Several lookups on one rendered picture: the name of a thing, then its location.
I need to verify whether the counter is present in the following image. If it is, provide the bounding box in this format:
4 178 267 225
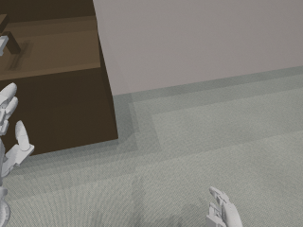
0 0 118 157

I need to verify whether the right robot hand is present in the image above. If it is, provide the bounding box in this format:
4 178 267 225
206 186 243 227

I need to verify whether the left robot forearm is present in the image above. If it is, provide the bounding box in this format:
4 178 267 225
0 186 11 227

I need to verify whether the left robot hand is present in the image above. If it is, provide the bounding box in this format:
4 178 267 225
0 83 34 187

